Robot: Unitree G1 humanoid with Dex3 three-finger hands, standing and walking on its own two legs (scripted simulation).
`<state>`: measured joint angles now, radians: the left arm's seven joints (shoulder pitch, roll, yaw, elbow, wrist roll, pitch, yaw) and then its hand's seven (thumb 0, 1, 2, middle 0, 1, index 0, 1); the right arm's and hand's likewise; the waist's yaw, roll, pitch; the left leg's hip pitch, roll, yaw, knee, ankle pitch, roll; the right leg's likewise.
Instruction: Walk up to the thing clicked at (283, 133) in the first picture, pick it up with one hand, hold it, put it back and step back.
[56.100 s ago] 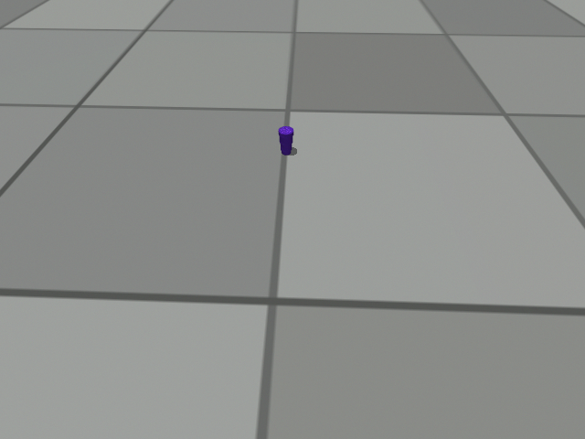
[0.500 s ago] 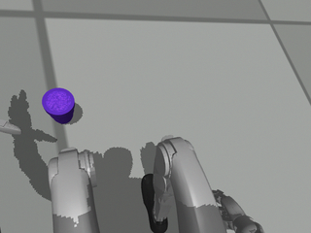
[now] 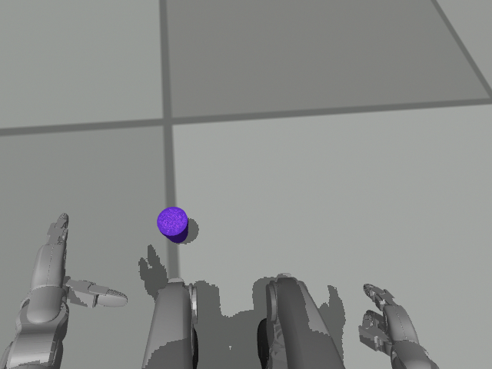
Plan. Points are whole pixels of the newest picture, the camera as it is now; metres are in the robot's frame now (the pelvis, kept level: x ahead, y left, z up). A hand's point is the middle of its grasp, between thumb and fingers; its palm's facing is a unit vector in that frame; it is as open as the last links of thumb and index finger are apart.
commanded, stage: home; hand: left
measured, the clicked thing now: (175, 228) +0.47 +0.17 -0.47
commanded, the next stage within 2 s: none
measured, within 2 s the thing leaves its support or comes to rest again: neither
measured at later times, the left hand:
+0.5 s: hand (50, 306) +0.23 +0.21 +0.09, palm faces +0.12 -0.94 -0.31, open 17.2 cm
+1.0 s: hand (44, 324) +0.22 +0.20 +0.11, palm faces +0.14 -0.95 -0.29, open 17.4 cm
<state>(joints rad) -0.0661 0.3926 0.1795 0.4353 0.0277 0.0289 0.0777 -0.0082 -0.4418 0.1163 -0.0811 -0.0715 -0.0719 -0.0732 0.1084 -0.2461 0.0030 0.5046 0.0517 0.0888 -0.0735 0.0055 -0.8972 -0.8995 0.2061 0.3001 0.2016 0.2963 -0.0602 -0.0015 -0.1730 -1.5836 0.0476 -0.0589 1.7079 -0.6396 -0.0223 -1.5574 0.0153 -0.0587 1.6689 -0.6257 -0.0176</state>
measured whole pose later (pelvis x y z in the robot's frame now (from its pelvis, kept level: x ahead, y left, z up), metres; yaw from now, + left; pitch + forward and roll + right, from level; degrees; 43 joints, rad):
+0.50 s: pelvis +0.06 +0.01 +0.16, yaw +2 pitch +12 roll -3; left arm 0.42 0.24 -0.01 0.06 -0.02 0.26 0.17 -0.01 -0.48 0.09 -0.07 -0.06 -0.06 -0.06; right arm 0.29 -0.21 0.03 0.48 0.05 -0.03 -0.17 0.01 -0.90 -0.90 0.21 0.30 0.20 0.30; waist -0.05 0.04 -0.17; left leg -0.76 0.04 -0.03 1.06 -0.51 0.00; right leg -0.72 0.01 -0.05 1.00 -0.49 0.00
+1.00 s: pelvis +0.06 +0.01 +0.17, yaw +3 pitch +8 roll -2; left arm 0.48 0.21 -0.02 -0.01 -0.01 0.26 0.14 -0.01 -0.52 0.06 -0.06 -0.05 -0.05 -0.05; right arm 0.28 -0.21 0.04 0.49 0.01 -0.11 -0.17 0.01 -0.90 -0.90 0.21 0.30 0.20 0.30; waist -0.03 0.03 -0.11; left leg -0.64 0.03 -0.04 0.97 -0.48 -0.01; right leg -0.59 0.01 -0.05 0.92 -0.46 0.00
